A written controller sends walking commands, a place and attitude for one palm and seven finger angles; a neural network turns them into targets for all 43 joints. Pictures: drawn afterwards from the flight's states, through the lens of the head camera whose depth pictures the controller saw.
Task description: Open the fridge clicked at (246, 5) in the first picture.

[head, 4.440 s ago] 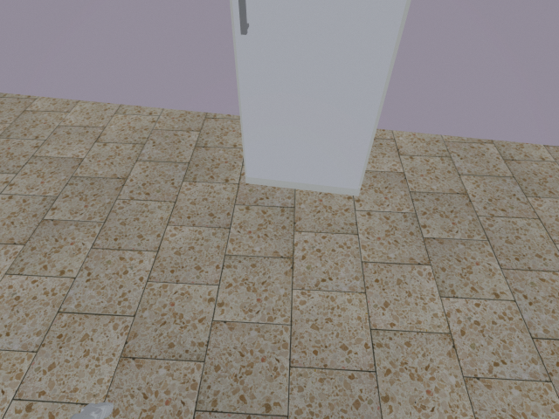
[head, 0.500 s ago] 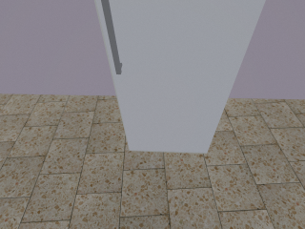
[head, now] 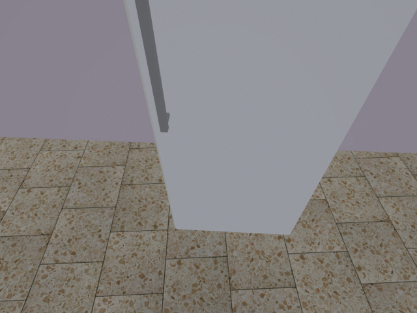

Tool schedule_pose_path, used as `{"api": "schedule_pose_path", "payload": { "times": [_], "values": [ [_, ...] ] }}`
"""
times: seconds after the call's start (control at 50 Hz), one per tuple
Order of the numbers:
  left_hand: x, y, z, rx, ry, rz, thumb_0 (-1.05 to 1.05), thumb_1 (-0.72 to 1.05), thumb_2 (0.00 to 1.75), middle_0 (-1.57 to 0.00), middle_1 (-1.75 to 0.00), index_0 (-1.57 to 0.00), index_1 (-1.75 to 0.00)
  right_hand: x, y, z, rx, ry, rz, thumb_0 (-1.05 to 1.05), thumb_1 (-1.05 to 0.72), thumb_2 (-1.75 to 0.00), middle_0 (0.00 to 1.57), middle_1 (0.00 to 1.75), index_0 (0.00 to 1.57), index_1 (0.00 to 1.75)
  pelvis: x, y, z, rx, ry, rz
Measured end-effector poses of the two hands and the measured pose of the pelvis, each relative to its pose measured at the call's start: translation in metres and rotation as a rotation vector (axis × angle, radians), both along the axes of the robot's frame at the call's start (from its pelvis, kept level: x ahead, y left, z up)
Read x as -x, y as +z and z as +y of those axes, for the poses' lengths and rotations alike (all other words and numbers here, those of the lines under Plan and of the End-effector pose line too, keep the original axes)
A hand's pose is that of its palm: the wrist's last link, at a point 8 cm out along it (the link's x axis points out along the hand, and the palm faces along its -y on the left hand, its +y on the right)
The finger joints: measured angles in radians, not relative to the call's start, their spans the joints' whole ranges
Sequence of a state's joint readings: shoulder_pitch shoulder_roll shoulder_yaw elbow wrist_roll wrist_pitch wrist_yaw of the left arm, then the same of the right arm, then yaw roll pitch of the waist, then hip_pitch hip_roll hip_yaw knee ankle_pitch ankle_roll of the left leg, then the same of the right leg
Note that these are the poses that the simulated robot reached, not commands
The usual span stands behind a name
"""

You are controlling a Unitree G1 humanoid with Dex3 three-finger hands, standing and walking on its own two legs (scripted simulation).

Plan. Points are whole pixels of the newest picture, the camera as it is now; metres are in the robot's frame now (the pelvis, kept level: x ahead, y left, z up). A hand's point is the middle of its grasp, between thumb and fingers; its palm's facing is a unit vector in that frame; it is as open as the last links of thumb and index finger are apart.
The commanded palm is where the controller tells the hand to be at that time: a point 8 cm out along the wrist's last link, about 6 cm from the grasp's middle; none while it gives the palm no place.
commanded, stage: come to a stop and stand still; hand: left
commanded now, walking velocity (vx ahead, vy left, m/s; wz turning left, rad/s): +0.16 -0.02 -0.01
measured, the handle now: (153, 46) +0.56 +0.15 +0.24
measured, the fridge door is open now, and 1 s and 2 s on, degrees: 0 0 0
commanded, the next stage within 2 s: none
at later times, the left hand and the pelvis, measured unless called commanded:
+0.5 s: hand out of the picture +0.09 +0.17 -0.16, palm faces +0.08 -0.97 -0.23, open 7.3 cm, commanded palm none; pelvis +0.08 -0.01 +0.00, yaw +1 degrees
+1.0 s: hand out of the picture +0.09 +0.18 -0.17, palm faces +0.01 -0.97 -0.23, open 7.4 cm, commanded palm none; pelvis +0.04 -0.02 +0.00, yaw +0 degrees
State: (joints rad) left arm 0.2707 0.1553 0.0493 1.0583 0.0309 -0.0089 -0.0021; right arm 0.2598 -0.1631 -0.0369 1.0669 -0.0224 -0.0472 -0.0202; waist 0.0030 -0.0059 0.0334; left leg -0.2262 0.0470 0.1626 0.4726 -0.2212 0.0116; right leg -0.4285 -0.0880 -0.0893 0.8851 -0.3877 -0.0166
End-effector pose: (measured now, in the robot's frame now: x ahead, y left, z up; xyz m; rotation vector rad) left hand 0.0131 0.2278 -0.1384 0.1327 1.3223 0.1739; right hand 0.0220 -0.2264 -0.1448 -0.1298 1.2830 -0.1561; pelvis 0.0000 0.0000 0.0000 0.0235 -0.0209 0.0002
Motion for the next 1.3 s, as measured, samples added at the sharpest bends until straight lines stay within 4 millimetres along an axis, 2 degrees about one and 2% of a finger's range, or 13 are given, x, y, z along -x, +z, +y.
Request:
{"api": "schedule_pose_path", "payload": {
  "times": [0.08,0.16,0.26,0.38,0.46,0.54,0.62,0.74,0.84,0.96,1.06,1.2,1.3],
  "values": [
    [-0.047,0.008,-0.005,-0.051,-0.026,-0.077,0.02,0.94,0.9,-0.19,-0.3,-0.2,-0.3,-0.001,-0.014,-0.008,-0.046,-0.024,0.067,0.0,-0.92,-0.9,0.2,0.3,0.2,0.3,-0.024,-0.004,-0.014,-0.014,-0.002,-0.007],
    [-0.069,0.008,-0.019,-0.069,-0.02,-0.098,0.01,0.93,0.9,-0.19,-0.3,-0.2,-0.3,-0.015,-0.027,-0.017,-0.074,-0.024,0.117,0.0,-0.92,-0.9,0.2,0.3,0.2,0.3,-0.048,-0.01,-0.028,-0.004,0.004,-0.009],
    [-0.073,0.015,-0.035,-0.06,-0.016,-0.016,0.01,0.94,0.9,-0.2,-0.3,-0.2,-0.3,-0.052,-0.014,-0.024,-0.066,-0.025,0.099,0.01,-0.91,-0.9,0.19,0.3,0.2,0.3,-0.069,0.003,-0.034,-0.005,-0.001,0.003],
    [-0.075,0.014,-0.032,-0.049,0.017,0.032,0.01,0.93,0.9,-0.2,-0.3,-0.2,-0.3,-0.089,-0.007,-0.03,-0.025,0.006,0.088,0.01,-0.92,-0.9,0.19,0.3,0.2,0.3,-0.077,0.006,-0.028,-0.009,0.009,0.007],
    [-0.074,0.011,-0.019,-0.043,0.037,0.04,0.01,0.92,0.9,-0.2,-0.3,-0.2,-0.3,-0.115,-0.001,-0.028,0.01,0.037,0.051,0.01,-0.92,-0.9,0.19,0.3,0.2,0.3,-0.077,0.006,-0.016,-0.006,0.017,0.009],
    [-0.073,-0.001,0.002,-0.028,0.042,0.044,0.01,0.91,0.9,-0.2,-0.3,-0.2,-0.3,-0.138,0.007,-0.015,0.046,0.057,-0.019,0.01,-0.91,-0.9,0.19,0.3,0.2,0.3,-0.075,0.001,0.0,0.008,0.021,0.01],
    [-0.075,-0.016,0.026,-0.018,0.044,0.039,0.01,0.91,0.9,-0.2,-0.3,-0.2,-0.3,-0.146,0.012,0.003,0.074,0.078,-0.076,0.0,-0.91,-0.9,0.19,0.3,0.2,0.3,-0.072,-0.007,0.014,0.024,0.02,0.004],
    [-0.077,-0.01,0.04,-0.013,0.025,0.023,0.01,0.91,0.9,-0.2,-0.3,-0.2,-0.3,-0.13,0.024,0.022,0.067,0.076,-0.081,0.0,-0.91,-0.9,0.2,0.3,0.2,0.3,-0.065,0.003,0.018,0.038,0.008,0.01],
    [-0.075,-0.002,0.036,-0.014,-0.006,0.029,0.01,0.91,0.9,-0.19,-0.3,-0.2,-0.3,-0.105,0.025,0.011,0.067,0.025,-0.07,0.0,-0.92,-0.9,0.2,0.3,0.21,0.3,-0.058,0.007,0.013,0.044,0.0,0.016],
    [-0.077,0.003,0.008,-0.029,-0.04,-0.011,0.01,0.91,0.9,-0.19,-0.3,-0.2,-0.3,-0.055,0.008,-0.017,0.038,-0.028,0.015,0.0,-0.91,-0.9,0.2,0.3,0.21,0.3,-0.048,0.002,-0.008,0.023,0.001,0.012],
    [-0.065,0.008,-0.023,-0.032,-0.041,-0.022,0.01,0.92,0.9,-0.2,-0.3,-0.2,-0.3,-0.017,-0.004,-0.034,0.006,-0.047,0.112,0.0,-0.91,-0.9,0.2,0.3,0.2,0.3,-0.044,0.003,-0.025,0.026,0.008,-0.004],
    [-0.042,0.001,-0.042,-0.01,-0.016,0.037,0.01,0.94,0.9,-0.2,-0.3,-0.2,-0.3,0.015,-0.004,-0.035,-0.013,-0.048,0.189,0.0,-0.91,-0.9,0.19,0.3,0.2,0.3,-0.044,0.003,-0.039,0.033,0.014,-0.016],
    [-0.026,-0.002,-0.054,0.019,0.002,0.084,0.01,0.93,0.9,-0.2,-0.3,-0.2,-0.3,0.025,-0.002,-0.027,-0.028,-0.046,0.229,0.0,-0.91,-0.9,0.19,0.3,0.2,0.3,-0.044,0.004,-0.042,0.034,0.015,-0.014]
  ]
}}
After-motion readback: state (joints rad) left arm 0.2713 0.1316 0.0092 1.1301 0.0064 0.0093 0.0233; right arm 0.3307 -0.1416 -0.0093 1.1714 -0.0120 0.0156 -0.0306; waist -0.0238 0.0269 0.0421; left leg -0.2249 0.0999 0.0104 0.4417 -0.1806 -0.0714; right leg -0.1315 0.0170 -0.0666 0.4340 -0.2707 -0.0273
